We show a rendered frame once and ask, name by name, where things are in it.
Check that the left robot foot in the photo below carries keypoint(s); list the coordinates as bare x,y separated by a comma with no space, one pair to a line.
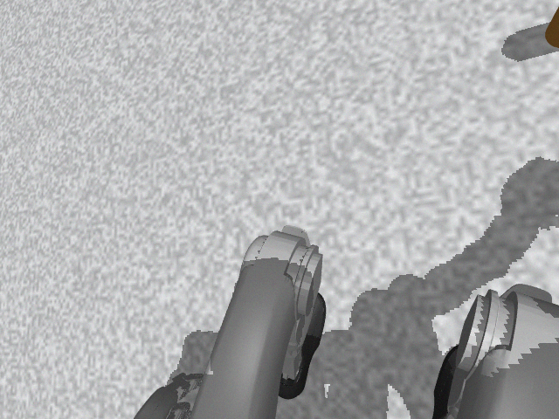
289,389

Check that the left robot hand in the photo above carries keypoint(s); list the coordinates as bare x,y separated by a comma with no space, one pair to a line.
162,404

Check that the right robot foot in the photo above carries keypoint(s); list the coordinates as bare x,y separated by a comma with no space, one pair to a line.
443,385

